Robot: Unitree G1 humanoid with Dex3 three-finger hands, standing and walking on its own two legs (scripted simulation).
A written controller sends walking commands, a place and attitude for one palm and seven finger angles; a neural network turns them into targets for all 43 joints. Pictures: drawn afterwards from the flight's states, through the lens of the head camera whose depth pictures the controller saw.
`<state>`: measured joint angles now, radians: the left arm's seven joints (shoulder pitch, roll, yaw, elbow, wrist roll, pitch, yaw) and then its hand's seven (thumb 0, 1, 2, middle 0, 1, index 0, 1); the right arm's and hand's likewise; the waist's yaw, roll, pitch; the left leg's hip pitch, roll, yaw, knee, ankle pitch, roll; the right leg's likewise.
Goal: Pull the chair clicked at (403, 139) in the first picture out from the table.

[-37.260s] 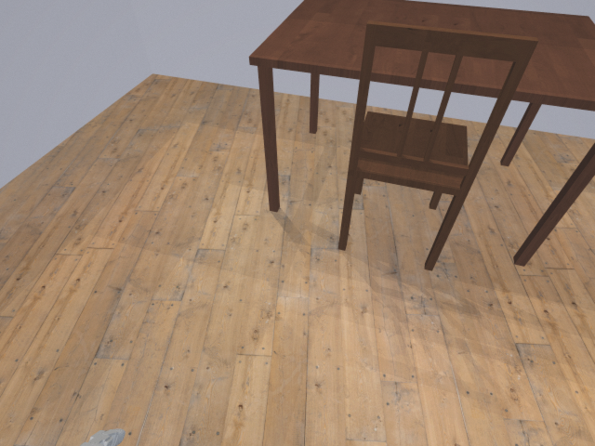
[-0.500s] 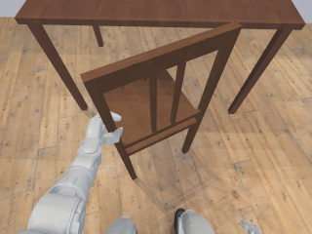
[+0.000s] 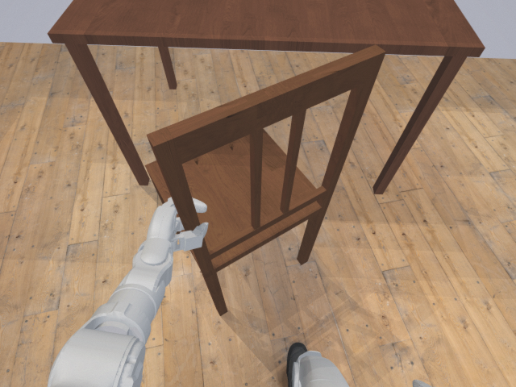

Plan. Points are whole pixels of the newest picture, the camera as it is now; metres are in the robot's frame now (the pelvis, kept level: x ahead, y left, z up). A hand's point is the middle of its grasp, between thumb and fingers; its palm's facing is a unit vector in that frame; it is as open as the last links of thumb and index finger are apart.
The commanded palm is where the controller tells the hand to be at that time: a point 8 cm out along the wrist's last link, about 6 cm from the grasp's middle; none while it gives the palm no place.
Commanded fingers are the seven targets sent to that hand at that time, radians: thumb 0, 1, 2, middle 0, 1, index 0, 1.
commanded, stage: step backward, pulling the chair out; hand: left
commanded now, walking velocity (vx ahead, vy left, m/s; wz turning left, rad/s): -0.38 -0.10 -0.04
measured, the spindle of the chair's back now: (255, 186) +0.48 +0.00 -0.05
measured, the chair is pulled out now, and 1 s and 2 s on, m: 0.36 0.48 0.48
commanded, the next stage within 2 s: stop walking, hand still on the chair in 0.48 s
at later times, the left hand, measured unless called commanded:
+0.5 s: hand (190, 264) +0.31 +0.12 -0.05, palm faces -0.07 -0.97 -0.22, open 6.1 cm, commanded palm +0.32 +0.16 -0.04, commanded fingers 0.00 0.90 0.90 -0.50 -1.45 -0.50 -1.45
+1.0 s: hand (187, 303) +0.25 +0.11 -0.04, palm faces -0.06 -0.97 -0.22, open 6.1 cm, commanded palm +0.24 +0.17 -0.02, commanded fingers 0.00 0.90 0.90 -0.50 -1.45 -0.50 -1.45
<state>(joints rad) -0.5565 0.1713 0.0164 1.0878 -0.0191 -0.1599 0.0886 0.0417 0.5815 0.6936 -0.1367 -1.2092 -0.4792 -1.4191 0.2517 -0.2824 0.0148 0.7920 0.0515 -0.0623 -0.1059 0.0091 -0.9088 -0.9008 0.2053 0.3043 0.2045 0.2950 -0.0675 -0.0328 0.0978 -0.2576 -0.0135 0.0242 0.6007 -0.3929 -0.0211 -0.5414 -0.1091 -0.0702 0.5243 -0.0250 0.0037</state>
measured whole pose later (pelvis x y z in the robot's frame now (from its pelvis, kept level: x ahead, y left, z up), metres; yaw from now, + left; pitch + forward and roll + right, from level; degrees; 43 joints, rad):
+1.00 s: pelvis -0.05 +0.00 +0.02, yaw -5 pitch -2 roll +1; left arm -0.18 0.15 0.00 0.78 -0.01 -0.10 0.11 0.05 0.61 0.73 -0.12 -1.16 -0.43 -1.39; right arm 0.26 -0.25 0.00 0.69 0.04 -0.03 -0.11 0.01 -0.91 -0.90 0.20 0.30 0.20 0.29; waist -0.04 0.00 0.08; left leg -0.09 0.01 0.03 0.45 -0.32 -0.01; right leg -0.31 -0.02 0.01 0.44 -0.10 0.01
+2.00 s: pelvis -0.03 +0.00 +0.00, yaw -2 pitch +9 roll +0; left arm -0.02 0.19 -0.01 0.48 -0.04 -0.02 0.04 0.00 -0.34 0.30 -0.33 -1.12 -0.40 -1.16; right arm 0.25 -0.28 -0.01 0.63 0.04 -0.05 -0.03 0.01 -0.91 -0.90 0.20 0.30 0.20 0.29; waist -0.05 0.05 -0.06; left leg -0.40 0.00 -0.02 0.68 -0.44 -0.01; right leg -0.60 -0.04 -0.03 0.66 -0.22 0.01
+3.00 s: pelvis -0.03 +0.00 -0.03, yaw +0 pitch +10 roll -1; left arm 0.41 0.20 -0.07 0.02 -0.01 0.09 0.03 -0.01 -0.54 0.20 -0.01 0.00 -0.01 0.00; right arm 0.24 -0.25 0.02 0.51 0.03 -0.13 -0.06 0.01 -0.91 -0.90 0.21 0.30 0.20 0.30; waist -0.03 0.06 -0.13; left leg -0.52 -0.01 -0.06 0.88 -0.54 -0.01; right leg -0.70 -0.06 -0.07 0.84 -0.32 0.01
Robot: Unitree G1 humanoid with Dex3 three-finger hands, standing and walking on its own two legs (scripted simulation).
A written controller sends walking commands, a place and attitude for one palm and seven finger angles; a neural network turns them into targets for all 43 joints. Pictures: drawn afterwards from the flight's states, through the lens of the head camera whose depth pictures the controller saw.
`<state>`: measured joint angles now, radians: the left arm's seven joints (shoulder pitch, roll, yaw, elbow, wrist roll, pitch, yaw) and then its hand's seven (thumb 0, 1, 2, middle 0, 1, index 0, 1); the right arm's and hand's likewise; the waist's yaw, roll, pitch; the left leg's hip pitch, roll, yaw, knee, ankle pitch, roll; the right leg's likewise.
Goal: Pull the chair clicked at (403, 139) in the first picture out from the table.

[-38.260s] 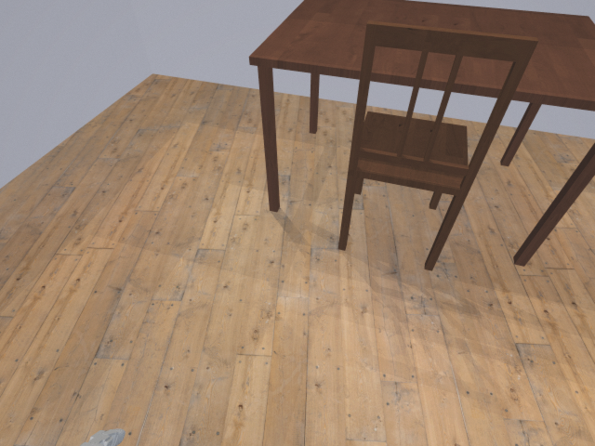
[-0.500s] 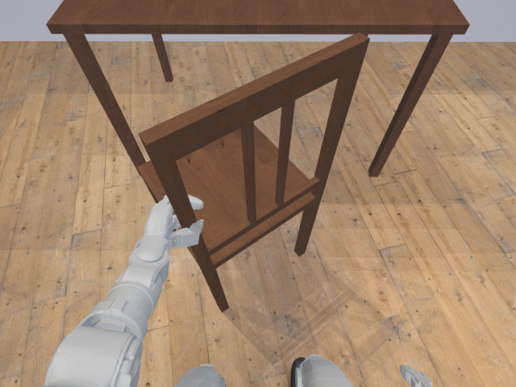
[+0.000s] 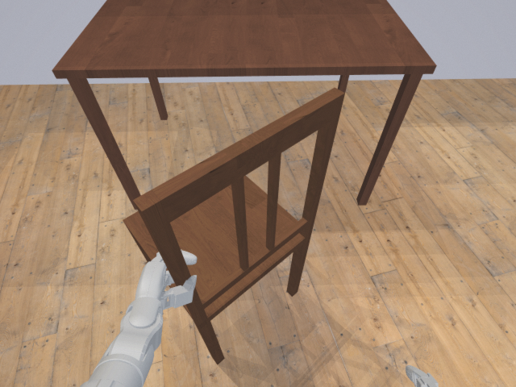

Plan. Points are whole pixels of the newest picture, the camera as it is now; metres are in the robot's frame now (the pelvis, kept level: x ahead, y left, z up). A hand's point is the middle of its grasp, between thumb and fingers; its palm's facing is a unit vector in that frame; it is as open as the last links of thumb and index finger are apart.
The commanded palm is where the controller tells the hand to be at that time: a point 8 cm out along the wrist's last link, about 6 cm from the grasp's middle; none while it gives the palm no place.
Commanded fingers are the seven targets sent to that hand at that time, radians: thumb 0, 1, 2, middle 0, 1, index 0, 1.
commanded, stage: stop walking, hand still on the chair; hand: left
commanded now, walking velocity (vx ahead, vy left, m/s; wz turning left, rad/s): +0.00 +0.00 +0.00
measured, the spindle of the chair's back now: (241, 229) +0.42 +0.05 -0.07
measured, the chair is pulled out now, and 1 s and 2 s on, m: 0.48 0.48 0.48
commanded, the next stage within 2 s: open the thumb and straighten the fingers in 0.48 s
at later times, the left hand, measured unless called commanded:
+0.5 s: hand (184, 289) +0.29 +0.14 -0.06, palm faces +0.01 -0.98 -0.22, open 6.1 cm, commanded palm +0.27 +0.19 -0.04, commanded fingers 0.00 0.90 0.90 -0.50 -1.45 -0.50 -1.45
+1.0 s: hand (176, 287) +0.29 +0.16 -0.07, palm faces +0.02 -0.97 -0.23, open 12.8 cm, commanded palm +0.27 +0.21 -0.04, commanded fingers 0.00 -0.55 0.20 -0.20 -0.58 -0.20 -0.58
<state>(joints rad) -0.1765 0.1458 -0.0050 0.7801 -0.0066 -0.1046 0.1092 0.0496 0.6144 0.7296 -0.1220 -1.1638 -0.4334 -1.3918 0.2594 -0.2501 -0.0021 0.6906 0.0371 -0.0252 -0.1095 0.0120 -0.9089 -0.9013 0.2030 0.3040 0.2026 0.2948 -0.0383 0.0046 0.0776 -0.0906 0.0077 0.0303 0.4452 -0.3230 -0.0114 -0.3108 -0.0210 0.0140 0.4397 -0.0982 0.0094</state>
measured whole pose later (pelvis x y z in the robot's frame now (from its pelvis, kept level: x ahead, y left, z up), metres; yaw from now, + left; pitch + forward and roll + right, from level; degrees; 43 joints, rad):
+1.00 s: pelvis +0.02 +0.00 -0.02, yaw +3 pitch +9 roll +0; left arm -0.02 0.19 -0.01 0.48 -0.04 -0.02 0.04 0.00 -0.34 0.30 -0.33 -1.12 -0.40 -1.16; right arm 0.25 -0.28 -0.01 0.63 0.04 -0.05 -0.03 0.01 -0.91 -0.90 0.20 0.30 0.20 0.29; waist -0.05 0.05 -0.06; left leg -0.40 0.00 -0.02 0.68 -0.44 -0.01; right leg -0.60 -0.04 -0.03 0.66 -0.22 0.01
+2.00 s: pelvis +0.02 +0.00 -0.04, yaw +5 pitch +10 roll -1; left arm 0.41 0.20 -0.07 0.02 -0.01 0.09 0.03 -0.01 -0.54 0.20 -0.01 0.00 -0.01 0.00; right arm 0.24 -0.25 0.02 0.51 0.03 -0.13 -0.06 0.01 -0.91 -0.90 0.21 0.30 0.20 0.30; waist -0.03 0.06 -0.13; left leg -0.52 -0.01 -0.06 0.88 -0.54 -0.01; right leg -0.70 -0.06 -0.07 0.84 -0.32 0.01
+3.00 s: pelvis +0.03 +0.00 -0.03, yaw +5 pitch +3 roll -1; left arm 0.68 0.28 0.15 -0.36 -0.06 -0.07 0.13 -0.01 -0.29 0.32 -0.04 -0.05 -0.04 -0.05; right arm 0.24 -0.22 -0.01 0.56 0.05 -0.16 -0.10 0.02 -0.91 -0.90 0.20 0.30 0.20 0.30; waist 0.02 0.09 -0.09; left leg -0.30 0.01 -0.07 0.77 -0.51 -0.01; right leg -0.48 -0.05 -0.08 0.73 -0.30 0.01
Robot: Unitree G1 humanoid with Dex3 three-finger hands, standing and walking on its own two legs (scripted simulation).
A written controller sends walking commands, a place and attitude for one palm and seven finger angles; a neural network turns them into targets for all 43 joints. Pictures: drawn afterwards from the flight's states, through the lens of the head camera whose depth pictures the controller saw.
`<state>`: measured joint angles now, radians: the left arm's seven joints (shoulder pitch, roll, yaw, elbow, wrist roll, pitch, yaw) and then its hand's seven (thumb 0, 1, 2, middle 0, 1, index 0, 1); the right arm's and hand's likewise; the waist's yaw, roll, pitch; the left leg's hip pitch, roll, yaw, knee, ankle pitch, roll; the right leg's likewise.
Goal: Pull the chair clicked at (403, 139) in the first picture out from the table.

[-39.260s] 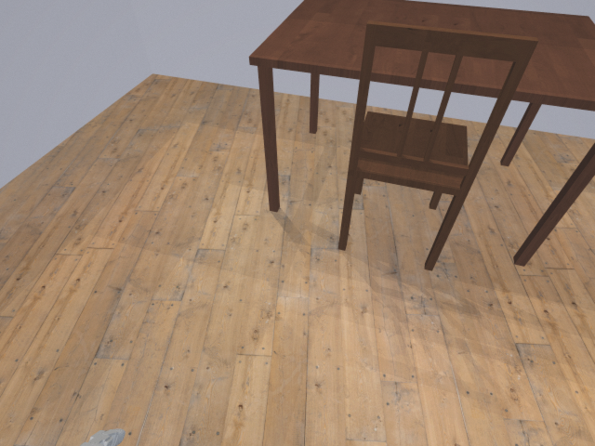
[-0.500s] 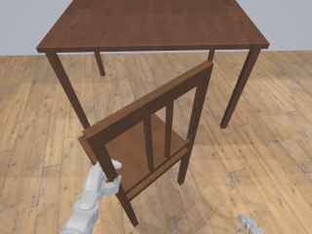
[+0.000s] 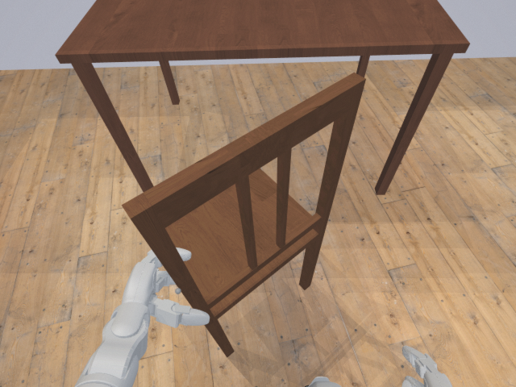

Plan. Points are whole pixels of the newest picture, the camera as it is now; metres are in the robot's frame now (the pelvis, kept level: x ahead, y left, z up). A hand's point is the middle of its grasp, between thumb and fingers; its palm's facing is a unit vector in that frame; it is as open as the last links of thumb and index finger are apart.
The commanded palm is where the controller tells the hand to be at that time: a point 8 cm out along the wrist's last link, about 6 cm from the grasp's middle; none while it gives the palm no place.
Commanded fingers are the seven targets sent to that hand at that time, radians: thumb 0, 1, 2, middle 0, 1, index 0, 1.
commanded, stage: open the thumb and straighten the fingers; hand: left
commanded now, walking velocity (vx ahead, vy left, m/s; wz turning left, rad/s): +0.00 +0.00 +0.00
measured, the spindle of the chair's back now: (248, 229) +0.40 +0.03 -0.05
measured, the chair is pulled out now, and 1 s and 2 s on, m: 0.48 0.48 0.48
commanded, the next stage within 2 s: draw the fingers out of the gap in 0.32 s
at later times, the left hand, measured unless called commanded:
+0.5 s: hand (174, 296) +0.28 +0.15 -0.06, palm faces -0.03 -0.98 -0.22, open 17.4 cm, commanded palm +0.24 +0.20 -0.03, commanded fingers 0.00 -0.55 0.20 0.00 0.00 0.00 0.00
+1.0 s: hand (162, 351) +0.19 +0.16 -0.05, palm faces -0.01 -0.97 -0.22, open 17.5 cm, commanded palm +0.16 +0.21 -0.03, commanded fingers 0.00 -0.55 0.20 0.00 0.00 0.00 0.00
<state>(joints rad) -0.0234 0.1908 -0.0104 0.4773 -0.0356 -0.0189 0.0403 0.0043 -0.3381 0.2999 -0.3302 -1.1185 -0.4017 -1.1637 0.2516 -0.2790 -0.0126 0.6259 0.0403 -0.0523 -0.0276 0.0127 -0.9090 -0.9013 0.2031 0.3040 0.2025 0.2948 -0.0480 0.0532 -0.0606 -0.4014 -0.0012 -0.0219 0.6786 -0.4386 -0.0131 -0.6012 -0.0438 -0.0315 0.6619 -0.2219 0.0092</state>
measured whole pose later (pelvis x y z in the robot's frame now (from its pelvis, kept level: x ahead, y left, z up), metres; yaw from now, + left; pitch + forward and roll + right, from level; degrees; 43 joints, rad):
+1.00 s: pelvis +0.00 +0.00 -0.02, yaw +2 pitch +10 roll -1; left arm 0.41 0.20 -0.07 0.02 -0.01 0.09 0.03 -0.01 -0.54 0.20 -0.01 0.00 -0.01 0.00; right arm 0.24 -0.25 0.02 0.51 0.03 -0.13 -0.06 0.01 -0.91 -0.90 0.21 0.30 0.20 0.30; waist -0.03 0.06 -0.13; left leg -0.52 -0.01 -0.06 0.88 -0.54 -0.01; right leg -0.70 -0.06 -0.07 0.84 -0.32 0.01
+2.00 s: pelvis +0.01 +0.00 -0.01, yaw +2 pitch +3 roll -1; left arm 0.68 0.28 0.15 -0.36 -0.06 -0.07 0.13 -0.01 -0.29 0.32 -0.04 -0.05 -0.04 -0.05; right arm 0.24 -0.22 -0.01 0.56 0.05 -0.16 -0.10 0.02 -0.91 -0.90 0.20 0.30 0.20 0.30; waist 0.02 0.09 -0.09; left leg -0.30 0.01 -0.07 0.77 -0.51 -0.01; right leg -0.48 -0.05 -0.08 0.73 -0.30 0.01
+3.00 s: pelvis +0.01 +0.01 +0.02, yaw +0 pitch -4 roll -1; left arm 0.49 0.33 0.35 -0.38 -0.04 -0.13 0.17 0.01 0.89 0.90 -0.22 -0.30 -0.21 -0.30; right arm 0.21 -0.22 -0.01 0.66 0.02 -0.15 -0.07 0.02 -0.91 -0.90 0.20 0.30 0.20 0.29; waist 0.05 0.10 0.01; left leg 0.01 0.02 -0.02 0.42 -0.36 -0.01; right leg -0.19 -0.03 -0.04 0.43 -0.16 0.02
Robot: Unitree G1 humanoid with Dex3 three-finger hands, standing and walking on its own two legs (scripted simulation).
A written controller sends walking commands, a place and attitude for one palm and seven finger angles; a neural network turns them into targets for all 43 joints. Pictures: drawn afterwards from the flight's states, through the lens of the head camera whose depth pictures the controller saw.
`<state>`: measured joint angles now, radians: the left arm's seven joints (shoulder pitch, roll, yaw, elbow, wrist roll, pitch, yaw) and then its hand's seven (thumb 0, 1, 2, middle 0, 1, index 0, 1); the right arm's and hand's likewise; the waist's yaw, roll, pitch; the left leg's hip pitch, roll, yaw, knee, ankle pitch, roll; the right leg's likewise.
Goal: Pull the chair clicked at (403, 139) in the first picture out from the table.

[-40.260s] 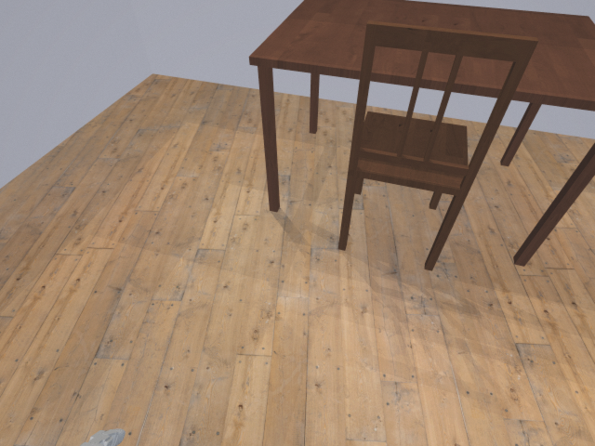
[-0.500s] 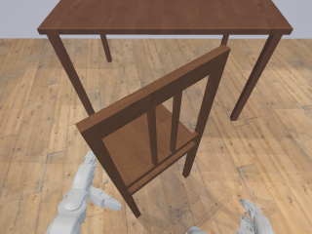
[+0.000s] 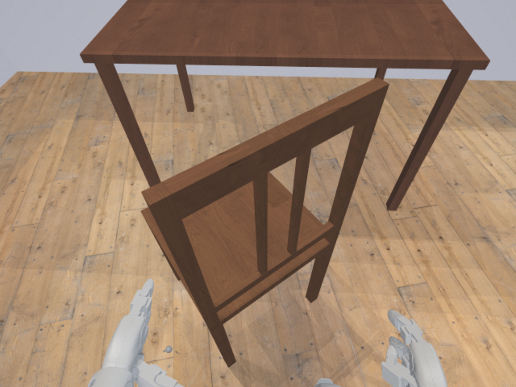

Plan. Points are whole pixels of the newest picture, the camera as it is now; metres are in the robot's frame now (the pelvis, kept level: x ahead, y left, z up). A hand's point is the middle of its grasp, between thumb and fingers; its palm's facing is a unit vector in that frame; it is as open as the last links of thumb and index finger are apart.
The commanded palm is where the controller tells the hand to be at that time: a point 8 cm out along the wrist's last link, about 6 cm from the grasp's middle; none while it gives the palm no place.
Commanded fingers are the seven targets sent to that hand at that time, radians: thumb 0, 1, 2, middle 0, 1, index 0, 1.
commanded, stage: draw the fingers out of the gap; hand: left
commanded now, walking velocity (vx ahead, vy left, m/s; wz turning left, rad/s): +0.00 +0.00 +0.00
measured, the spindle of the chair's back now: (261, 231) +0.40 +0.01 -0.02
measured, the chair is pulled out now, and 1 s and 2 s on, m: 0.48 0.48 0.48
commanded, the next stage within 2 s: draw the hand back to the body in 0.18 s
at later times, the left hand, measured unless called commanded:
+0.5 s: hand (144, 358) +0.17 +0.16 +0.03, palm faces +0.06 -0.99 -0.08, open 17.5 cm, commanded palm +0.12 +0.22 +0.03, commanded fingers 0.00 -0.55 0.20 0.00 0.00 0.00 0.00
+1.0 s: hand (70, 344) +0.17 +0.22 +0.10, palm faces +0.29 -0.88 -0.38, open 16.1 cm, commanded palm +0.13 +0.26 +0.13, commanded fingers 0.00 0.03 0.48 -0.08 -0.12 -0.08 -0.12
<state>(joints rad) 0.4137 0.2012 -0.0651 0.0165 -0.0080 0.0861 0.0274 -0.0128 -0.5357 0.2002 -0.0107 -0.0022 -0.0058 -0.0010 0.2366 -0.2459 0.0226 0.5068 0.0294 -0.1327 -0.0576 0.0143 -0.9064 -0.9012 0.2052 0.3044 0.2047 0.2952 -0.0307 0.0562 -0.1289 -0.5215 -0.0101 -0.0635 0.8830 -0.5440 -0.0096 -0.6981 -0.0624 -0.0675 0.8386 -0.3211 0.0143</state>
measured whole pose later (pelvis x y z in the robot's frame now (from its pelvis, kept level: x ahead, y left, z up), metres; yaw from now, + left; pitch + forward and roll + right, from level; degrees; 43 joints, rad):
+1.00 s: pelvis +0.00 +0.00 +0.02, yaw +0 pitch +3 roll -1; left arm 0.68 0.28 0.15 -0.36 -0.06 -0.07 0.13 -0.01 -0.29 0.32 -0.04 -0.05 -0.04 -0.05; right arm 0.24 -0.22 -0.01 0.56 0.05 -0.16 -0.10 0.02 -0.91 -0.90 0.20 0.30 0.20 0.30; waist 0.02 0.09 -0.09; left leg -0.30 0.01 -0.07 0.77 -0.51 -0.01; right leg -0.48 -0.05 -0.08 0.73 -0.30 0.01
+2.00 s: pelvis +0.01 +0.00 +0.04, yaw -2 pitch -4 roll -1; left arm 0.49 0.33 0.35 -0.38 -0.04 -0.13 0.17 0.01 0.89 0.90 -0.22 -0.30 -0.21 -0.30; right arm 0.21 -0.22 -0.01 0.66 0.02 -0.15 -0.07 0.02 -0.91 -0.90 0.20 0.30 0.20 0.29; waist 0.05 0.10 0.01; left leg 0.01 0.02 -0.02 0.42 -0.36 -0.01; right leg -0.19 -0.03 -0.04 0.43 -0.16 0.02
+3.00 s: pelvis -0.08 +0.00 +0.03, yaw -3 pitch +0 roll +1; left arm 0.56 0.42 0.45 -0.50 -0.01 -0.19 0.20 0.01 0.89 0.90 -0.22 -0.30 -0.21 -0.30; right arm 0.24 -0.23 -0.03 0.59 0.02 -0.08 -0.06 0.01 -0.91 -0.90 0.20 0.30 0.20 0.30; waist 0.00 0.00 0.04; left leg -0.30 -0.01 0.00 0.62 -0.32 0.00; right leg -0.45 -0.05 -0.01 0.51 -0.06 0.02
